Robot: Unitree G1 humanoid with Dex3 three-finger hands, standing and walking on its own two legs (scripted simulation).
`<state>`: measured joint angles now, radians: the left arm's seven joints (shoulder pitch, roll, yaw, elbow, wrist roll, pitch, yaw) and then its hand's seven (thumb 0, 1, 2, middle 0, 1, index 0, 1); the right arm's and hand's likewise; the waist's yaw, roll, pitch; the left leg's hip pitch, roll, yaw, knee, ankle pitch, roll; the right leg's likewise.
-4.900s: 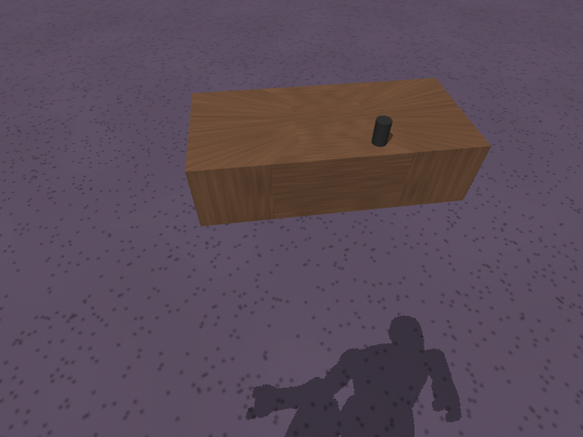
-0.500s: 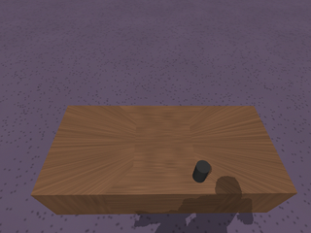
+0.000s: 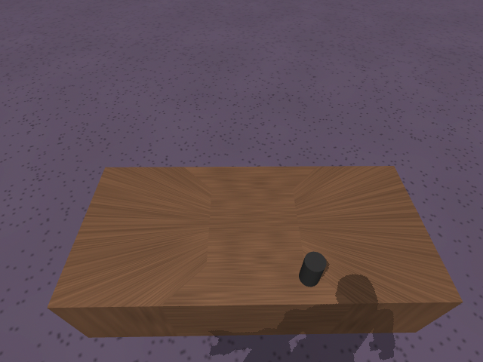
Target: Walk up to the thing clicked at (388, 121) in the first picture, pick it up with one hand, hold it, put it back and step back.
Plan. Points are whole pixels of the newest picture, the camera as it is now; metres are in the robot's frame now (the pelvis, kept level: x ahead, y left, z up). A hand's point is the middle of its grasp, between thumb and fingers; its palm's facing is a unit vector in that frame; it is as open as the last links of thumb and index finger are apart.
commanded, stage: walk up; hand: right
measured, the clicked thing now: (311, 269) +0.46 -0.21 -0.40
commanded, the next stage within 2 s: stand in 0.06 s
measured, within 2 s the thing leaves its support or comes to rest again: neither
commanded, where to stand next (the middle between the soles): +0.07 +0.01 m, yaw -2 degrees
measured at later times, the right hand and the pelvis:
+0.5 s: hand out of the picture +0.08 -0.26 -0.16, palm faces -0.02 +0.94 -0.33, open 7.3 cm; pelvis +0.00 -0.01 +0.00, yaw +0 degrees
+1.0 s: hand out of the picture +0.07 -0.27 -0.16, palm faces -0.02 +0.94 -0.33, open 7.3 cm; pelvis +0.00 -0.01 +0.00, yaw +0 degrees
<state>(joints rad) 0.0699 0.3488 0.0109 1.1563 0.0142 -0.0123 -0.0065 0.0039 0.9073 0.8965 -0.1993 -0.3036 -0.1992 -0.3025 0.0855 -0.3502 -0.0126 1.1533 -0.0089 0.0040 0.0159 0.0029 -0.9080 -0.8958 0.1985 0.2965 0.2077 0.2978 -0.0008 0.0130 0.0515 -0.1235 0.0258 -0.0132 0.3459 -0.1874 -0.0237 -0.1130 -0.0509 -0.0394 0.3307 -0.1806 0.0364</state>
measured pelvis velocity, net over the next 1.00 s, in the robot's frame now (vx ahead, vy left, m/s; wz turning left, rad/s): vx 0.00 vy -0.01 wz -0.01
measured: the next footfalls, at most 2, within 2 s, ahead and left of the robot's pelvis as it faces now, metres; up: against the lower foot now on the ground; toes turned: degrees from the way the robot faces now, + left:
none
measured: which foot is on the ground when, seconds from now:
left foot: down 0.00-1.00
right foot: down 0.00-1.00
